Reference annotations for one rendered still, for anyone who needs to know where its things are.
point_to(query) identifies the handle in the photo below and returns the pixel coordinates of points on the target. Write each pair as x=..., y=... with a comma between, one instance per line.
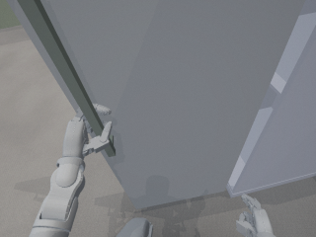
x=48, y=36

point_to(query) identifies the left robot forearm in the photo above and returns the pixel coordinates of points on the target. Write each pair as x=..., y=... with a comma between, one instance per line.
x=58, y=210

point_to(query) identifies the left robot thigh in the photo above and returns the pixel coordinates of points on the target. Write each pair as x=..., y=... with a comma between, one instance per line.
x=137, y=227

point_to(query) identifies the fridge door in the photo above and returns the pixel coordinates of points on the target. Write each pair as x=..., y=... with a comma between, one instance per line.
x=184, y=80

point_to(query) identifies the robot right hand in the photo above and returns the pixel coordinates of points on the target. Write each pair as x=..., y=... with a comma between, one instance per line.
x=251, y=224

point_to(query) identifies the robot left hand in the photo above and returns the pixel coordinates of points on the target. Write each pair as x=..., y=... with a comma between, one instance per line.
x=76, y=134

